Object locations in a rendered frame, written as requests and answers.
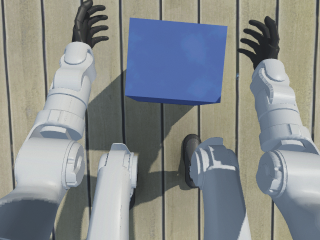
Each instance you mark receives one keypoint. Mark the right robot hand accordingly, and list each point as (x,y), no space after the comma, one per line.
(268,47)

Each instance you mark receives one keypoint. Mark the robot left forearm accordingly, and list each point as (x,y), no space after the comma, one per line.
(63,114)

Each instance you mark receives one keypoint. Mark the robot right thigh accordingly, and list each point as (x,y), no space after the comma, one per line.
(225,214)

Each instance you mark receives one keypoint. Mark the robot right forearm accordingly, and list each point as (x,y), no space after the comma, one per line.
(277,112)

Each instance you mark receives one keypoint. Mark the right robot upper arm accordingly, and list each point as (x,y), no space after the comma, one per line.
(292,180)

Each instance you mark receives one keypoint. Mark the carton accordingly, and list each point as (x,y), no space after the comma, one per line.
(174,62)

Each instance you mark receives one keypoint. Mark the left robot upper arm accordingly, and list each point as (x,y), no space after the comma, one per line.
(46,168)

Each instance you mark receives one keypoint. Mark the left robot hand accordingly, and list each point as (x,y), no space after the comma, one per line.
(82,30)

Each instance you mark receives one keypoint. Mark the robot left shin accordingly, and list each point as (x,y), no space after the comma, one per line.
(104,157)

